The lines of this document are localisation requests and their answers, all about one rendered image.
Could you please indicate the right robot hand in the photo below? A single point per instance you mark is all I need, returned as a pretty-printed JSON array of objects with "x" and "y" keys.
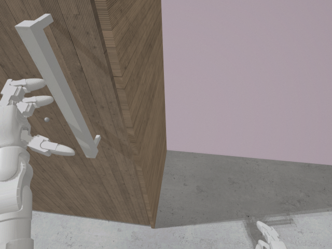
[{"x": 271, "y": 237}]

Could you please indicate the handle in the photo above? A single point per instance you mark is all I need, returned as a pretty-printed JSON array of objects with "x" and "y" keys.
[{"x": 38, "y": 46}]

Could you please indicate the wardrobe door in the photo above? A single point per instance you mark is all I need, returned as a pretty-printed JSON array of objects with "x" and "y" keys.
[{"x": 105, "y": 187}]

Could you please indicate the left robot hand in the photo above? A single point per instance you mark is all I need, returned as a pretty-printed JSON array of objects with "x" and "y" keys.
[{"x": 14, "y": 111}]

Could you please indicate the left robot forearm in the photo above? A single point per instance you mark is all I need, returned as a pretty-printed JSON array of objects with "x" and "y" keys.
[{"x": 15, "y": 198}]

